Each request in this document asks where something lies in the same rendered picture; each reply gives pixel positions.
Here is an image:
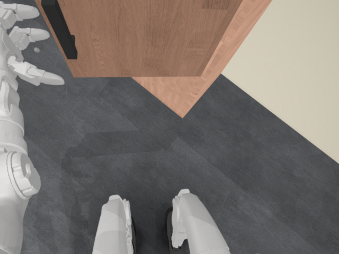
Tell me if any handle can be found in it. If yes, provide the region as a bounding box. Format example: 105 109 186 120
41 0 77 59

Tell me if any robot left forearm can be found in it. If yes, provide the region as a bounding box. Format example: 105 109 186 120
0 69 28 155

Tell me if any robot left hand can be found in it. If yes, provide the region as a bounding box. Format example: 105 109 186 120
0 1 65 86

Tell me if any cupboard door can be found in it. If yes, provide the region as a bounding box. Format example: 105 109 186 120
35 0 243 77

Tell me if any right robot thigh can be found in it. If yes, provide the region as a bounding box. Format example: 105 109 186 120
172 193 230 254

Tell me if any robot left shin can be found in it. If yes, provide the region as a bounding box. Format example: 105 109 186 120
101 195 133 254

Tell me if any robot left upper arm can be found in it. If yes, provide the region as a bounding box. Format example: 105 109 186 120
0 151 41 254

